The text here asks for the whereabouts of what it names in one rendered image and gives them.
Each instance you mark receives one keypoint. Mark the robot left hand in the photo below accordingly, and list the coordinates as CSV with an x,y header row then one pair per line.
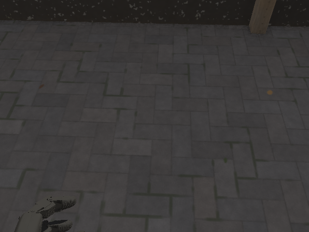
x,y
32,220

